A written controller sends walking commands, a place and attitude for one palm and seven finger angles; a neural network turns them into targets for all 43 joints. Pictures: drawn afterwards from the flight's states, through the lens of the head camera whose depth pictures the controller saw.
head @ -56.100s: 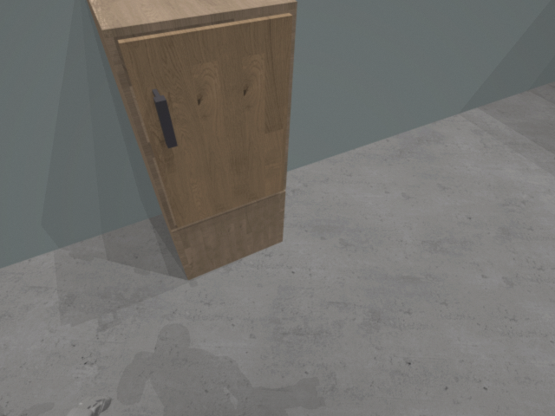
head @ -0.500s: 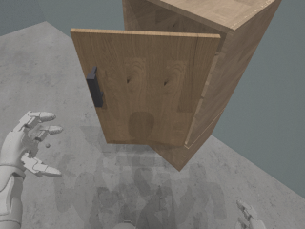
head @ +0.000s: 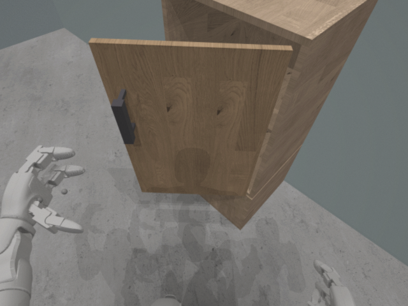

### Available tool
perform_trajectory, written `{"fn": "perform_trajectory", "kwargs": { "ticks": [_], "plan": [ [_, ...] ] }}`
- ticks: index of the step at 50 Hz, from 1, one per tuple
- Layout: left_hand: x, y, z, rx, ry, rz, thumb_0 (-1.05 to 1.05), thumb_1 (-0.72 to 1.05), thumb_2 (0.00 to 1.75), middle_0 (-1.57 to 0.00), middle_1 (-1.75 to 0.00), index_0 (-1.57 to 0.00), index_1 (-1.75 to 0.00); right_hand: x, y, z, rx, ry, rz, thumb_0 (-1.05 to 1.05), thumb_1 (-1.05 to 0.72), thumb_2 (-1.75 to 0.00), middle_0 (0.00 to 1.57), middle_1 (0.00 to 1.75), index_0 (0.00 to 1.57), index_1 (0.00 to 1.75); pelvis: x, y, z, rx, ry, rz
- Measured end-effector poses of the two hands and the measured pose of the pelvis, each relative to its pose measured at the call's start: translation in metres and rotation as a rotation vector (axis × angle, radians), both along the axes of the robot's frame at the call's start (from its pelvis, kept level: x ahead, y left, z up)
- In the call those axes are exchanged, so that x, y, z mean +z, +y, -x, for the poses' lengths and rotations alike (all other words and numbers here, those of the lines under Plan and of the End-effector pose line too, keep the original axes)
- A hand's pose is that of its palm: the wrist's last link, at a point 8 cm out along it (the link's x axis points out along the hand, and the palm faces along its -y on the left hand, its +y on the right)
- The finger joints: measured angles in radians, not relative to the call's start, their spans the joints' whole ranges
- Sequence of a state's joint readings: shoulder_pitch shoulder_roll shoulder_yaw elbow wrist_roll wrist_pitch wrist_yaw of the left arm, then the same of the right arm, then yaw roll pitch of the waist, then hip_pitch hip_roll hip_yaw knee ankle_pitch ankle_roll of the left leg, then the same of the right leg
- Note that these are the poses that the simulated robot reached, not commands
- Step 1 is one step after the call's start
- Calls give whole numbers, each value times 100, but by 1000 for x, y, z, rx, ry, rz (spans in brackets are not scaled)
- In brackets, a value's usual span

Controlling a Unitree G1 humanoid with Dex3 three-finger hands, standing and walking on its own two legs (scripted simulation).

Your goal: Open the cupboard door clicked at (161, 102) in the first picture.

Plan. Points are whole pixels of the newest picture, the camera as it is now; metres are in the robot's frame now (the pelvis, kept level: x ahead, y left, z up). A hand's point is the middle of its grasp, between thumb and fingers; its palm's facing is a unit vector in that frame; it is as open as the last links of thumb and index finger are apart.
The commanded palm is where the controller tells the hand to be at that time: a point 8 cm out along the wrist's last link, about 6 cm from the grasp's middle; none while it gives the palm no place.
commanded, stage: move the hooked fingers beside the handle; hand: left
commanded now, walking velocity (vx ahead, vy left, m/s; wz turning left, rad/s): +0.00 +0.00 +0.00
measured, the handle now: (126, 117) +0.51 +0.22 +0.05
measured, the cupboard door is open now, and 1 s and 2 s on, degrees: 42 42 42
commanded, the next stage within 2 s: none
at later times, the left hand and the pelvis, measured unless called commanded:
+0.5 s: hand (78, 161) +0.36 +0.28 +0.07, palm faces +0.02 -1.00 -0.02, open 14.0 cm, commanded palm +0.34 +0.33 +0.07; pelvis +0.00 +0.02 +0.00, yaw -1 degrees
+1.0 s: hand (83, 146) +0.41 +0.28 +0.06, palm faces +0.04 -1.00 -0.01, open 14.0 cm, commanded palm +0.39 +0.33 +0.06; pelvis +0.00 +0.02 -0.01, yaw -1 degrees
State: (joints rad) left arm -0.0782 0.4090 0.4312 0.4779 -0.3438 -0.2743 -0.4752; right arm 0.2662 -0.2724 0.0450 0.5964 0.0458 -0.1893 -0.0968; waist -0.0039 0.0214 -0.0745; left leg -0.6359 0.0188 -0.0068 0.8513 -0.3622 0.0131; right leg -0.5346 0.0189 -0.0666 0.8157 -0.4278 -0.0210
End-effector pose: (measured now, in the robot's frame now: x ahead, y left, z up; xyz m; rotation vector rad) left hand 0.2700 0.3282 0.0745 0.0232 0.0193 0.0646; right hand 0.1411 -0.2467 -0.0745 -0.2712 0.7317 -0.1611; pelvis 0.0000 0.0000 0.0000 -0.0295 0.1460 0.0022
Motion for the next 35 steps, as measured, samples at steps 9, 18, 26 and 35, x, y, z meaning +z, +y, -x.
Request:
{"fn": "perform_trajectory", "kwargs": {
  "ticks": [9, 18, 26, 35],
  "plan": [
    [0, 3, -22, -21, -5, 3, -1, -50, 30, -30, -120, -30, -120, -5, -2, 12, -21, 45, 19, 1, -90, -90, 21, 30, 20, 30, -2, 4, 3, 3, 11, 6],
    [-6, 7, -54, -23, 15, 7, -1, -50, 30, -30, -120, -30, -120, -12, -1, 37, -62, 123, 28, 1, -90, -90, 21, 30, 20, 30, -4, 9, 4, -7, 38, 9],
    [-3, 2, -73, -42, -1, 7, -1, -50, 30, -30, -120, -30, -120, -18, 3, 57, -99, 191, 19, 1, -90, -90, 21, 30, 20, 30, -4, 16, 0, -15, 52, 11],
    [-9, 4, -89, -14, 7, 1, -1, -50, 30, -30, -120, -30, -120, -20, 6, 64, -108, 236, 22, 1, -90, -90, 21, 30, 20, 30, -6, 20, 0, -18, 67, 12]
  ]
}}
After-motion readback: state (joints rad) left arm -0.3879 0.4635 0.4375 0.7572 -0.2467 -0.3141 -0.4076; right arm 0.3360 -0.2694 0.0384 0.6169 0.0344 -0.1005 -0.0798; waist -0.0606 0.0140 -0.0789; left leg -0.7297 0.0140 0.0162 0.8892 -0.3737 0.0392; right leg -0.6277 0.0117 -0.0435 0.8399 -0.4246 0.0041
